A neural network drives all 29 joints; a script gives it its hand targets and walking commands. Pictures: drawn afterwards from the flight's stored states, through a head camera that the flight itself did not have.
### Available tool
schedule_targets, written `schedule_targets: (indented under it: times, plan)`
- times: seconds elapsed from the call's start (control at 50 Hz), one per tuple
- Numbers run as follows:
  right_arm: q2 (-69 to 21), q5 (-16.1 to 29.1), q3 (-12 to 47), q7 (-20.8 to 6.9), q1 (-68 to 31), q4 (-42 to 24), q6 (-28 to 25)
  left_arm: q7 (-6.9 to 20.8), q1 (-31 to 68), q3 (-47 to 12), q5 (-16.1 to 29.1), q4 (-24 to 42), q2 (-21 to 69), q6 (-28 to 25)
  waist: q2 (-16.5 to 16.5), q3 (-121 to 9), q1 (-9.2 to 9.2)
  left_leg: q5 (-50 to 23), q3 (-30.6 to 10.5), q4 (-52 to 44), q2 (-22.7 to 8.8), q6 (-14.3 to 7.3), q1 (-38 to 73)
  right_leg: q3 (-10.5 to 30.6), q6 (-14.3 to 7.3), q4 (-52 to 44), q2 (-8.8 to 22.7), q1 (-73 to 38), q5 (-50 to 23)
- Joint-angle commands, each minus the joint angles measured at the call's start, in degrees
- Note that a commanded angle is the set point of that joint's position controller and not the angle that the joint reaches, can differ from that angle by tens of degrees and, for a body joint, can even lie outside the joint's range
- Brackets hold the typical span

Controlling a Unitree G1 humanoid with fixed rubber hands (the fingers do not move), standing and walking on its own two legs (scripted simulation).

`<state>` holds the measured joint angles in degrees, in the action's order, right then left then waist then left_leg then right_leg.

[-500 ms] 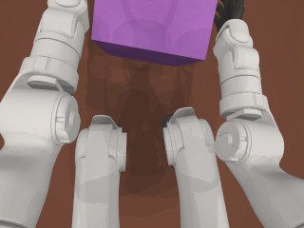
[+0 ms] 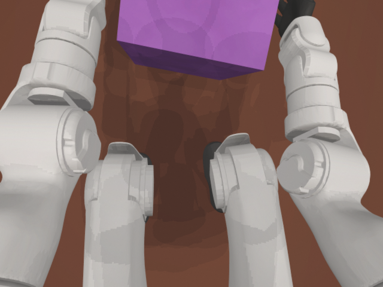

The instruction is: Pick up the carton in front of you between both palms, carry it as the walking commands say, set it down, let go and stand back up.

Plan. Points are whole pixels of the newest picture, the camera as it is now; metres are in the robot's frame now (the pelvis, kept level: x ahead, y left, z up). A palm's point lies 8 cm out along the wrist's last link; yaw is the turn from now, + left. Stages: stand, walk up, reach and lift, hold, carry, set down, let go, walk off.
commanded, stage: set down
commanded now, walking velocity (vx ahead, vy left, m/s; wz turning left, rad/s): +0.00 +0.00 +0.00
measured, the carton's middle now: (193, 10) +0.54 -0.03 -0.24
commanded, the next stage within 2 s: let go in 1.46 s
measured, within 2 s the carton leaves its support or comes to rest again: neither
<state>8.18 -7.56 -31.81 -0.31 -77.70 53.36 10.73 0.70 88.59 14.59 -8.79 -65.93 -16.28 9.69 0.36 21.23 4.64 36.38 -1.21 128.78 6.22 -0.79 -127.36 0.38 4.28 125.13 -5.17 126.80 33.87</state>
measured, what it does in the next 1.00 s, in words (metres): rises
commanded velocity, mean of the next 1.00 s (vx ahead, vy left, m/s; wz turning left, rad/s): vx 0.00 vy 0.00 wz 0.00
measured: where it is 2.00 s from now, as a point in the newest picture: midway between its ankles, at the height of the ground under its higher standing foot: (178, 195)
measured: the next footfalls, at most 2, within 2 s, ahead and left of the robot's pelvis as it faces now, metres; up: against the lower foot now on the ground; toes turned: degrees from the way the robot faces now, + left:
none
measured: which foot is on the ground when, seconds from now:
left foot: down 0.00-1.00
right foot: down 0.00-1.00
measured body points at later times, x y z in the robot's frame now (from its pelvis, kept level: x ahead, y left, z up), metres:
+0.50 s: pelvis +0.00 +0.00 -0.01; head +0.36 +0.00 +0.24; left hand +0.59 +0.15 -0.17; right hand +0.53 -0.23 -0.17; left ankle +0.09 +0.10 -0.34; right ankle +0.12 -0.12 -0.34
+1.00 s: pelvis +0.00 +0.00 +0.11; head +0.34 +0.00 +0.40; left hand +0.60 +0.16 +0.00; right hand +0.53 -0.23 +0.00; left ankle +0.09 +0.10 -0.34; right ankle +0.12 -0.12 -0.34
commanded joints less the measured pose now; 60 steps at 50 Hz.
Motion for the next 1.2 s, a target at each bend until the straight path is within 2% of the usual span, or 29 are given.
schedule_targets:
  times: [0.0,0.04,0.1,0.12,0.14,0.16,0.24,0.34,0.44,0.54,0.64,0.76,0.9,1.0,1.08,1.18]
  plan:
    - [-29.11,0.83,11.31,-8.24,-22.45,2.12,0.28,8.32,13.25,-7.54,0.15,-1.92,30.76,0.78,-4.64,-40.23,-0.64,-12.31,-1.27,-13.26,0.05,-0.68,18.21,-3.40,-2.59,-7.01,-1.02,-15.99,-11.74]
    - [-22.74,0.14,8.50,-6.66,-19.75,3.09,-0.50,6.88,12.44,-5.92,-0.32,-0.93,23.32,0.03,-4.23,-40.82,-0.34,-12.42,-1.12,-13.28,-0.42,-0.07,19.51,-3.66,-2.00,-6.82,-0.63,-17.13,-11.91]
    - [-6.06,0.50,4.61,-1.79,-14.24,3.09,-3.48,2.57,11.33,-4.67,1.21,0.58,4.96,-1.69,-4.43,-44.60,0.80,-14.30,-1.43,-13.05,-1.53,0.96,23.32,-4.19,-0.85,-6.51,0.61,-19.60,-14.24]
    - [4.35,1.12,3.07,1.03,-11.84,3.18,-5.04,-0.10,10.44,-4.19,2.04,1.57,-5.06,-2.79,-4.47,-46.41,1.20,-15.39,-1.77,-12.85,-2.09,1.28,24.75,-4.37,-0.61,-6.34,1.11,-19.95,-15.40]
    - [10.24,2.81,3.33,3.15,-12.16,3.47,-6.47,-2.10,12.13,-5.78,4.30,2.32,-10.15,-3.73,-4.70,-49.12,1.76,-17.46,-2.23,-12.12,-2.55,1.39,26.25,-4.27,-0.49,-6.03,1.49,-20.43,-17.33]
    - [12.50,4.88,4.30,4.53,-12.83,4.39,-7.47,-3.32,14.33,-7.30,6.80,2.57,-12.56,-4.51,-5.14,-51.34,2.34,-19.22,-2.70,-11.49,-2.89,1.64,27.23,-4.05,-0.48,-5.76,1.88,-20.74,-19.03]
    - [14.70,12.95,10.95,6.15,-14.96,6.74,-9.93,-4.21,19.51,-13.99,15.87,4.33,-13.80,-6.80,-7.34,-58.43,3.63,-24.75,-3.61,-9.09,-3.91,1.80,29.72,-3.18,-1.31,-4.29,3.30,-23.00,-25.40]
    - [15.74,19.34,16.94,6.67,-15.85,4.66,-10.26,-3.50,19.16,-18.60,22.02,4.94,-14.48,-6.92,-7.28,-68.31,4.46,-25.56,-2.55,-8.21,-4.74,1.36,31.75,-2.68,-2.24,-4.16,4.12,-29.74,-28.86]
    - [16.63,21.21,18.13,8.44,-13.91,-1.25,-8.47,-4.01,17.26,-17.90,22.15,5.81,-17.26,-5.34,-7.33,-77.81,3.85,-22.40,-0.54,-9.76,-4.78,0.73,35.47,-3.09,-2.42,-6.66,3.61,-36.71,-27.98]
    - [16.06,21.21,18.91,10.49,-12.90,-10.19,-5.13,-4.99,17.05,-14.47,19.67,11.77,-19.07,-2.42,-6.49,-87.59,2.52,-18.90,1.87,-14.35,-3.51,-0.41,38.96,-4.29,-2.59,-11.65,2.05,-43.89,-25.96]
    - [12.07,18.38,17.14,10.67,-10.08,-7.86,-2.40,-3.87,13.44,-10.96,16.93,7.23,-17.23,-0.54,-4.74,-75.44,2.08,-13.17,1.92,-20.03,-3.24,-0.69,31.40,-3.82,-2.07,-17.47,2.05,-38.31,-20.16]
    - [9.70,14.31,14.09,9.05,-7.06,-6.47,-2.80,-2.04,9.80,-8.17,13.64,4.52,-15.00,-1.56,-4.58,-72.23,2.47,-14.30,1.39,-25.75,-3.00,-0.43,30.18,-3.76,-1.74,-22.61,2.09,-35.59,-20.39]
    - [11.17,14.00,12.60,8.69,-5.09,-11.78,-1.81,-1.68,9.70,-7.61,12.14,11.04,-15.00,-0.15,-7.87,-83.41,3.50,-19.64,1.54,-31.92,-2.27,0.44,41.85,-4.91,-1.74,-28.89,1.75,-39.49,-23.59]
    - [11.79,14.97,13.17,8.28,-2.61,-15.93,-0.22,-1.58,8.14,-7.56,12.15,16.53,-14.90,1.86,-9.94,-89.34,3.46,-24.50,1.45,-36.77,-1.77,0.86,51.06,-5.45,-1.85,-34.05,1.26,-42.54,-26.30]
    - [11.40,15.01,13.20,7.62,-0.49,-17.18,0.51,-1.12,6.18,-6.78,11.63,18.12,-14.57,2.73,-9.98,-89.37,3.17,-27.32,1.17,-41.10,-1.55,1.04,55.15,-5.35,-1.83,-38.58,1.02,-44.41,-27.96]
    - [10.41,13.82,12.54,6.70,2.13,-16.72,0.27,-0.18,3.12,-5.31,10.53,16.58,-13.66,2.48,-8.62,-86.43,2.98,-29.08,0.65,-46.96,-1.62,1.16,56.96,-4.91,-1.60,-44.35,1.03,-47.08,-29.47]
